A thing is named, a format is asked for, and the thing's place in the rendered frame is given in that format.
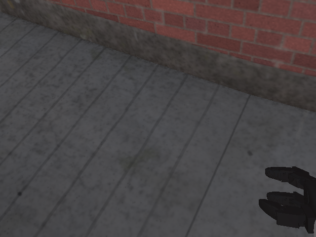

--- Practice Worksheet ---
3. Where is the right robot hand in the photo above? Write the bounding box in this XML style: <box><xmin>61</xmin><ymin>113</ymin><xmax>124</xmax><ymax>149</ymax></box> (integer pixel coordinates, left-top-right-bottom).
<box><xmin>259</xmin><ymin>166</ymin><xmax>316</xmax><ymax>234</ymax></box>

